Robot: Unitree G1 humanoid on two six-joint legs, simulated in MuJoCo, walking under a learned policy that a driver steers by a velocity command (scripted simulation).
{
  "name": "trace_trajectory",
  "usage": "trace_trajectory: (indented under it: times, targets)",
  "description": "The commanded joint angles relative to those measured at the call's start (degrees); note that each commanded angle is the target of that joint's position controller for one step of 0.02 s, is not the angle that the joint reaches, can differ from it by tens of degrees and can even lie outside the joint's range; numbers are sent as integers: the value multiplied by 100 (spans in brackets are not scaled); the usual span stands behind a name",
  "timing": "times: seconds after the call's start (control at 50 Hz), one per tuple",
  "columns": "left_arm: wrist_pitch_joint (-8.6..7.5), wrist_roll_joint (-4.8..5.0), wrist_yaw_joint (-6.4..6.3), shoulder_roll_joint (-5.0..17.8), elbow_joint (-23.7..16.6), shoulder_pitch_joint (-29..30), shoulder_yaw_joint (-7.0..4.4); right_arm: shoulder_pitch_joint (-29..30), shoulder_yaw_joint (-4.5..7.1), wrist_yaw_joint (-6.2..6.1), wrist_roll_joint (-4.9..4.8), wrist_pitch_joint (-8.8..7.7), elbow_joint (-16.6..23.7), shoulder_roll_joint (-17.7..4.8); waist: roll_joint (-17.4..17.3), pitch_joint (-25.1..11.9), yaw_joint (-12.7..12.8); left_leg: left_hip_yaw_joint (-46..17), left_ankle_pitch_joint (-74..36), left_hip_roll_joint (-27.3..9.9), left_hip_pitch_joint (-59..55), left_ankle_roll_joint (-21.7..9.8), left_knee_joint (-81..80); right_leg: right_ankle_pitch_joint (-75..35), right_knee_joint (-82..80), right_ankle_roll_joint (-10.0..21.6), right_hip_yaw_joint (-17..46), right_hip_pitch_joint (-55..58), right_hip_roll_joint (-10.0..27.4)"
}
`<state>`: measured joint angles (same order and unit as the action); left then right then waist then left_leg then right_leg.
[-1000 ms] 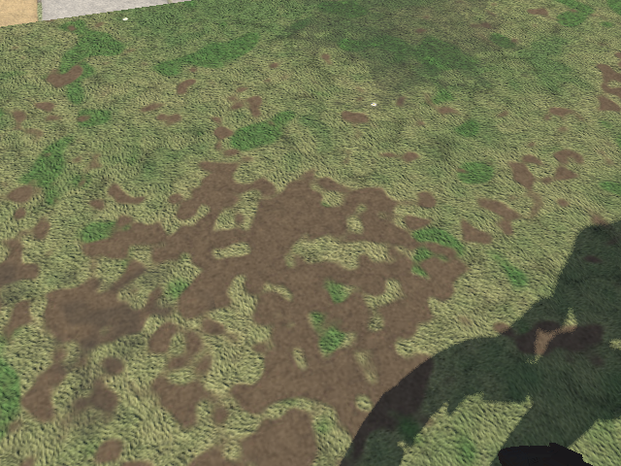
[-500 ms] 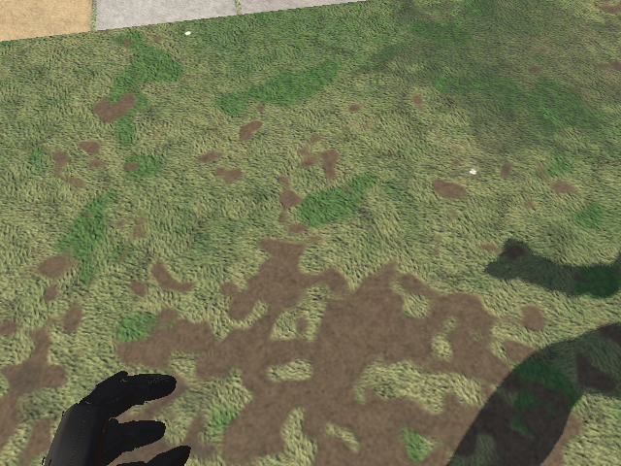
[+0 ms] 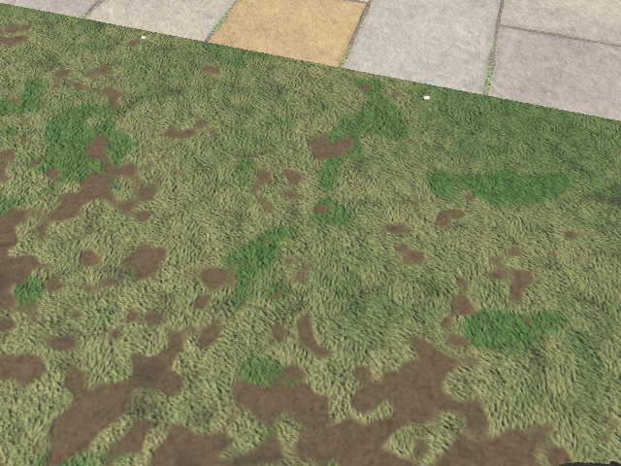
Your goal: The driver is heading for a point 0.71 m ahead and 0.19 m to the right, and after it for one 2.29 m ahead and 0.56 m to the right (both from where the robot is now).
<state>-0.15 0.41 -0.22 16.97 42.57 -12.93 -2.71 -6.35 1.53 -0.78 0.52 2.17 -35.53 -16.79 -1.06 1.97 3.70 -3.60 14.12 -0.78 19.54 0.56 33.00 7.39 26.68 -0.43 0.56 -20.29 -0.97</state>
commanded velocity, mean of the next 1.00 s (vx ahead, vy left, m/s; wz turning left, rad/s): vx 0.70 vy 0.00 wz -0.23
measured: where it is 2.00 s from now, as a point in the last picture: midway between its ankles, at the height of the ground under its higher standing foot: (531, 328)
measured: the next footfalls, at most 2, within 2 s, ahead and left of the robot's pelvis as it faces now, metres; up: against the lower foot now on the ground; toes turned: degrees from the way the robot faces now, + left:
right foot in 0.50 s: +0.13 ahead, -0.21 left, +0.00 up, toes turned -30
left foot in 0.96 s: +0.56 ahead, -0.33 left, +0.00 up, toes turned -17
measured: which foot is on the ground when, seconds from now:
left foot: down 0.00-0.48, up 0.50-0.94, down 0.96-1.00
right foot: down 0.00-0.00, up 0.02-0.48, down 0.50-0.92, up 0.94-1.00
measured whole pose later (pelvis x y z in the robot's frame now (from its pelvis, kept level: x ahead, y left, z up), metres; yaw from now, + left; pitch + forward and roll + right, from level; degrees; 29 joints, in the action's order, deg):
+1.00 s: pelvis +0.43 -0.30 -0.03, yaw -17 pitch +0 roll +0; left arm -3.2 -2.6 -1.4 14.9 48.7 -21.2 -1.3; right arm -15.8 2.7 2.1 0.2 -1.1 -46.0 -17.2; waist -0.9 1.7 -4.0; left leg 7.1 15.9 8.7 27.9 -12.7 40.4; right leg 22.0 67.8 0.0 -6.8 -1.6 -4.5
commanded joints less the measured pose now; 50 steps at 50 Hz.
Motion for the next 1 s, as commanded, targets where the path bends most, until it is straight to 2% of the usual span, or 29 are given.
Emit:
trace_trajectory:
  times: [0.02, 0.04, 0.06, 0.1, 0.14, 0.2, 0.28, 0.3, 0.32, 0.36, 0.44, 0.46, 0.48, 0.5, 0.52, 0.54, 0.58, 0.6, 0.64, 0.68, 0.72, 0.8, 0.84, 0.88, 0.92, 0.94, 0.96, 0.98, 1.0]
  targets:
    - [-145, -75, 170, 215, -400, -98, 36, -905, 307, -108, 201, 61, 297, -1197, -824, -966, -429, -1383, -1559, -1748, -2313, -870, -949, 2599, 1008, 37, 570, -1291, 0]
    - [-147, 95, 71, 656, -554, 188, -155, -857, 466, -96, 282, 69, 185, -1477, -1480, -738, -689, -1816, -933, -2382, -1005, -1659, -1587, 2831, 2300, -171, 75, -1474, -165]
    - [-81, 175, -28, 1039, -490, 249, -309, -539, 404, -99, 294, -15, 258, -1220, -1037, -341, -637, -1566, -499, -2051, -520, -1645, -1771, 2557, 3319, -252, 258, -1377, 14]
    - [162, 134, -183, 912, -199, -412, -380, 67, 260, -127, 87, -175, 327, -666, -1018, -370, -304, -844, 420, -1579, -664, -1151, -1896, 1775, 4235, -387, 179, -1707, 153]
    - [194, 70, -174, 795, -344, -350, -392, -76, 246, -187, -59, -313, 216, -569, -1038, -352, -362, -916, 1822, -1647, -1035, -971, -2228, 1116, 4648, -458, 102, -2275, 391]
    - [57, 112, -81, 563, -645, 106, -358, -558, 305, -240, -17, -487, 9, -578, -652, -275, -593, -812, 2134, -1834, -1817, -920, -2435, 697, 4229, -415, 111, -2966, 618]
    - [-15, 111, 93, 295, -865, 230, -294, -737, 454, -199, -28, -632, -169, -768, -641, -136, -575, -183, 1786, -1997, -1907, -908, -2619, 584, 3332, -267, 82, -2759, 856]
    - [158, -437, 390, 326, -850, 324, -283, -1001, 438, -82, 252, -601, -262, -827, -127, -117, -609, 192, 1909, -1956, -1526, -816, -2690, 705, 3056, -138, -180, -2264, 661]
    - [228, -359, 555, 258, -932, 376, -275, -895, 490, -22, 274, -609, -258, -921, -531, -14, -533, 458, 1982, -1921, -1314, -710, -2725, 666, 2749, -33, -259, -2016, 698]
    - [258, -205, 691, 355, -1018, 503, -277, -733, 518, -3, 241, -626, -238, -978, -841, 94, -454, 798, 2248, -1945, -1002, -539, -2814, 757, 2285, 179, -439, -1523, 740]
    - [216, -193, 624, 494, -1036, 588, -256, -762, 566, 47, 251, -505, -332, -1095, -722, 242, -419, 1264, 2272, -2006, -1050, -471, -2425, 1413, 1564, 627, -1011, -717, 547]
    - [180, -196, 568, 454, -867, 172, -251, -670, 570, 72, 211, -455, -349, -1111, -524, 205, -169, 1534, 1903, -1899, -813, -456, -1824, 1282, 1284, 742, -1202, -57, 341]
    - [123, -216, 470, 567, -488, -760, -335, -694, 533, 99, 207, -421, -384, -1009, 48, -162, 287, 1994, 375, -1544, -452, -411, -194, 1481, 1083, 850, -1245, 1091, -76]
    - [63, -185, 330, 985, 21, -2303, -488, -398, 410, 138, 281, -410, -230, -710, 1330, -612, 1029, 2252, -690, -1118, 625, -260, 2574, 2445, 569, 1060, -317, 2425, 35]
    - [27, -85, 233, 1667, -161, -2019, -523, 4, 187, 233, 260, -495, 392, 62, 3044, -334, 609, 1435, 1968, -43, 3266, 76, 4184, 4063, -991, 1619, 3141, 2925, 1270]
    - [-15, -74, 170, 1574, -510, -1585, -478, 513, 210, 240, 387, -574, 578, -328, 1932, -328, 738, 379, 1575, -140, 4017, 57, 4696, 3928, -1850, 1723, 4132, 2900, 1787]
    - [-84, -230, 57, 1196, -448, -1356, -365, -34, 220, 264, 279, -659, 214, -562, 715, -284, 227, 343, 384, -688, 3649, -110, 4339, 2871, -1368, 1442, 2998, 2446, 1850]
    - [-154, -227, 47, 989, -497, -980, -282, -393, 211, 296, 272, -633, -28, -576, 512, -218, -75, 323, -7, -858, 3174, -129, 4017, 2653, -1425, 1212, 2404, 1969, 1502]
    - [-341, -185, 78, 701, -487, -705, -142, -753, 216, 393, 188, -440, -342, -599, 477, -64, -328, 368, -619, -864, 2685, -123, 3832, 1754, -1735, 847, 1555, 1544, 1164]
    - [-465, -163, 133, 722, -289, -953, -155, -474, 178, 440, 34, -306, -363, -471, 351, 365, -257, 270, -1057, -737, 2870, -160, 3515, 948, -2094, 688, 985, 1373, 1107]
    - [-538, -196, 156, 638, -108, -1255, -128, -55, 172, 441, -83, -320, -335, -391, 139, 662, -110, 109, -1238, -209, 3013, -280, 2933, -560, -2159, 411, 37, 1611, 878]
    - [-659, -143, 71, 377, 145, -1263, 21, 344, 45, 520, -2, -409, -293, -169, 254, 601, -212, 992, -1980, 74, 2351, -571, 1447, -2781, -2422, 131, -981, 1900, 773]
    - [-720, -122, -23, 459, 248, -1209, 43, 224, -13, 532, -3, -405, -351, -122, 363, 361, -364, 1444, -2167, 360, 1473, -759, 851, -5074, -2259, -13, -1260, 2161, 828]
    - [-661, -203, -189, 837, 286, -1052, -60, -421, 41, 464, -35, -350, -551, -371, 796, -188, -771, 1604, -1863, 697, 704, -887, 763, -7417, -1365, -123, -1325, 2874, 1041]
    - [-438, -339, -320, 1148, 180, -565, -192, -2163, 251, 373, -42, -292, -1058, -895, 933, -915, -1691, 1516, -1076, 996, -764, -1123, 799, -8502, 970, -152, -1288, 2934, 1191]
    - [-352, -358, -341, 1283, 54, -44, -249, -3444, 402, 313, -40, -280, -1419, -1142, 807, -1110, -2393, 893, -724, 706, -1895, -1488, 374, -7749, 3099, -77, -1205, 2126, 1093]
    - [-380, -328, -206, 811, -8, 442, -142, -3714, 486, 220, -105, -257, -1629, -1177, -121, -697, -2417, 310, -460, 420, -2620, -1729, 105, -2540, 5641, 78, -1179, 527, 105]
    - [-527, -405, -80, -355, -431, 500, 185, -3042, 423, 206, -40, -231, -1624, -1102, -1309, -170, -1373, -1399, -1353, -90, -3060, -2182, 678, 2108, 7398, 22, -384, -2023, -684]
    - [-659, -198, 19, -296, -909, -108, 294, -2285, 444, 151, 22, -229, -1291, -1240, -1549, -1004, -767, -4184, 781, -1039, -3557, -3073, -1108, 2053, 7549, -34, 709, -3113, -582]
